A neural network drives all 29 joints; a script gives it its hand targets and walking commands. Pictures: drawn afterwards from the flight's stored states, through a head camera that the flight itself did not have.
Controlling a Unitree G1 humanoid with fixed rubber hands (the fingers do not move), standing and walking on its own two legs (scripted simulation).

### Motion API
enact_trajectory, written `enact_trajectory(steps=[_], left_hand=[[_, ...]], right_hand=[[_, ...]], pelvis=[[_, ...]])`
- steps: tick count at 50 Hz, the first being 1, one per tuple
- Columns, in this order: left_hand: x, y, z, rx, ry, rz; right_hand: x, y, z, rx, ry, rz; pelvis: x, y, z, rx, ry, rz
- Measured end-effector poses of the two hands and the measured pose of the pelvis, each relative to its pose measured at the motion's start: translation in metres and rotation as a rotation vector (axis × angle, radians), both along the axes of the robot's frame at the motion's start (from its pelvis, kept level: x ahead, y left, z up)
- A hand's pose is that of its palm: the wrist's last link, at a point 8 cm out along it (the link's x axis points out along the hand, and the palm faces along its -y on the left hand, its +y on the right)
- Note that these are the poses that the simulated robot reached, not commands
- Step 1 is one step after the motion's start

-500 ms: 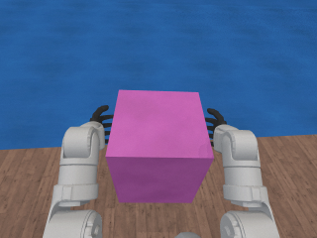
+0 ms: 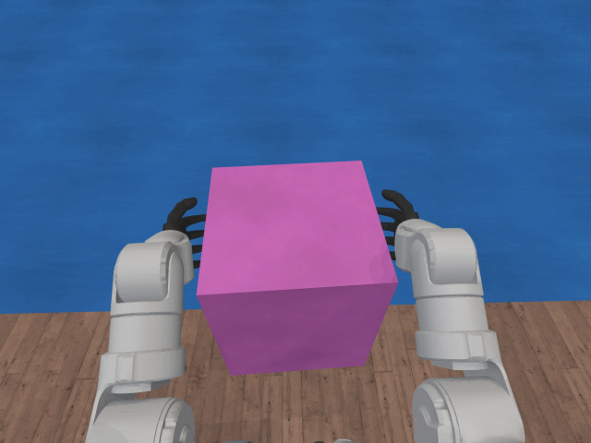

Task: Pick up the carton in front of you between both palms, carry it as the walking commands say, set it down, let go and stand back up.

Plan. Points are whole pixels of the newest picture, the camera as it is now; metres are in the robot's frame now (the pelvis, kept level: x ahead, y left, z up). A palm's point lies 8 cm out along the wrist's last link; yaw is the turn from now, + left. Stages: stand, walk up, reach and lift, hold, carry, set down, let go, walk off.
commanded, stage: carry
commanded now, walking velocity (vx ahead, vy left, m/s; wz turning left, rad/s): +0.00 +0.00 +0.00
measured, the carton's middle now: (293, 272) +0.35 +0.00 +0.00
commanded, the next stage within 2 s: none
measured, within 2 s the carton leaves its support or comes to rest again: neither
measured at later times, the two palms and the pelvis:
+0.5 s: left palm (172, 178) +0.44 +0.16 +0.12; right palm (394, 179) +0.43 -0.13 +0.12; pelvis +0.09 +0.02 +0.00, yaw -1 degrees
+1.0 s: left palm (162, 186) +0.41 +0.17 +0.13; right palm (396, 185) +0.40 -0.13 +0.13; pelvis +0.07 +0.03 +0.00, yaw -2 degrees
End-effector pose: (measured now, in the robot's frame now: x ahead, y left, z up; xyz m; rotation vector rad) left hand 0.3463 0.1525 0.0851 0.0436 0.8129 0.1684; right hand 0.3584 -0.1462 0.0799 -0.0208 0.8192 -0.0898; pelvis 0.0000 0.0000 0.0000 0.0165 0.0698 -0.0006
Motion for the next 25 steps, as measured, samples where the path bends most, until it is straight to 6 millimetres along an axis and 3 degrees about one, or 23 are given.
enact_trajectory(steps=[5, 13, 19, 25], left_hand=[[0.027, 0.005, 0.002, -0.020, -0.040, 0.029], [0.072, 0.012, 0.022, -0.062, -0.147, 0.000], [0.087, 0.014, 0.031, -0.048, -0.114, -0.029], [0.090, 0.012, 0.037, -0.025, -0.094, -0.056]], right_hand=[[0.029, 0.005, 0.001, 0.017, -0.038, -0.008], [0.061, 0.011, 0.029, -0.007, -0.145, -0.050], [0.071, 0.013, 0.037, -0.025, -0.114, -0.054], [0.068, 0.012, 0.040, -0.029, -0.094, -0.056]], pelvis=[[0.025, 0.000, 0.003, 0.005, 0.007, 0.000], [0.065, 0.011, -0.003, -0.004, 0.000, -0.012], [0.083, 0.017, -0.001, -0.009, 0.000, -0.019], [0.086, 0.022, -0.002, -0.015, -0.011, -0.024]])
